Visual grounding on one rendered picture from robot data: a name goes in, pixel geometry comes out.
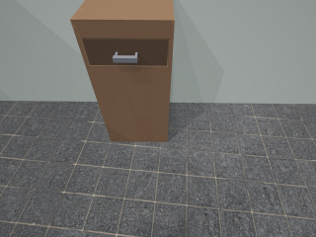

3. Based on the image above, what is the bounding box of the drawer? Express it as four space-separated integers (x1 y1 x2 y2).
82 38 168 66

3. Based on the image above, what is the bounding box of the handle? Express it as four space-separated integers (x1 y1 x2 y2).
113 51 138 63

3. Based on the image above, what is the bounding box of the cabinet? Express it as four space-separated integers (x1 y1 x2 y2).
70 0 175 142

